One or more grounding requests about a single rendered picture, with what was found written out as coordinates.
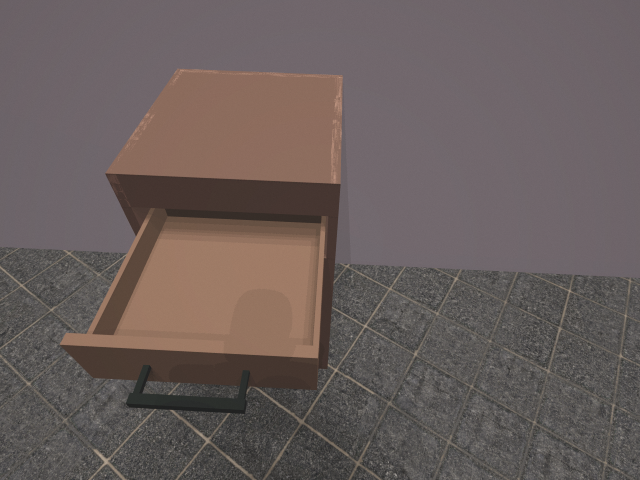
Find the drawer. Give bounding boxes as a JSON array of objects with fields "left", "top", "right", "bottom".
[{"left": 60, "top": 208, "right": 326, "bottom": 390}]

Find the cabinet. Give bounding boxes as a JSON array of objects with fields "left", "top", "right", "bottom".
[{"left": 105, "top": 69, "right": 343, "bottom": 369}]

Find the handle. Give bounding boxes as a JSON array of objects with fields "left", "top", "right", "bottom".
[{"left": 126, "top": 365, "right": 250, "bottom": 414}]

